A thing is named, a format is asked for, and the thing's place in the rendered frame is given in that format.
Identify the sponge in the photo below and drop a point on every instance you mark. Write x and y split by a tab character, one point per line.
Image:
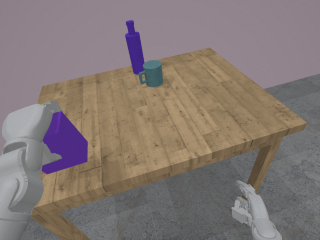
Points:
64	139

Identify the left robot forearm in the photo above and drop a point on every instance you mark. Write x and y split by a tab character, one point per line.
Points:
21	186

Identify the robot right hand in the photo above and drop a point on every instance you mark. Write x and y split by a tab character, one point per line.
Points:
245	211

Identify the robot left hand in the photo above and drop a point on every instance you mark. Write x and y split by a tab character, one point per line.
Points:
32	122

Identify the table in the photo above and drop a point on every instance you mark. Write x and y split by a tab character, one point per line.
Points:
205	111

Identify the right robot forearm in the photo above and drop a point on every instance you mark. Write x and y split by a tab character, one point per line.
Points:
264	229

